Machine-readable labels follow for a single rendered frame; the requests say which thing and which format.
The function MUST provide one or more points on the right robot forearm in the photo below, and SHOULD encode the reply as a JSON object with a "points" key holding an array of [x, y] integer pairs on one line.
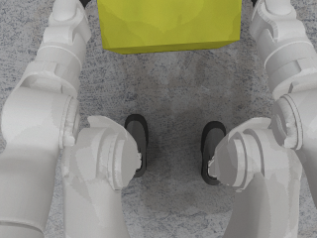
{"points": [[287, 54]]}

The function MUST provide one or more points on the carton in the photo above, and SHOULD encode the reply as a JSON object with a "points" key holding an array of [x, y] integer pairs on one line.
{"points": [[131, 27]]}

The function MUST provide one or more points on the left robot upper arm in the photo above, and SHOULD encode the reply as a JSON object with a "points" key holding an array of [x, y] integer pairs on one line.
{"points": [[37, 125]]}

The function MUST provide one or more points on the left robot hand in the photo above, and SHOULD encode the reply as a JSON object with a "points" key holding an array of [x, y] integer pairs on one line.
{"points": [[84, 3]]}

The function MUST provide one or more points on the robot foot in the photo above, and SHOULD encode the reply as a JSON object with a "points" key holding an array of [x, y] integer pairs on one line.
{"points": [[212, 134], [137, 126]]}

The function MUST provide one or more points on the left robot foot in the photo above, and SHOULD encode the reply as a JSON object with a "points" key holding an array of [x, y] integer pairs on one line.
{"points": [[137, 126]]}

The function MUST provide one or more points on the left robot forearm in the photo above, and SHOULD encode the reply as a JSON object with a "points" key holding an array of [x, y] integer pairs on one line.
{"points": [[60, 57]]}

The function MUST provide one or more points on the right robot upper arm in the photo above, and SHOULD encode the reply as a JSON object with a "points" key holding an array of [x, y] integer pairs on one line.
{"points": [[294, 125]]}

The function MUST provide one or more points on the right robot foot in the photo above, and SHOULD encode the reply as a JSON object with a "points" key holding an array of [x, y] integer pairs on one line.
{"points": [[212, 134]]}

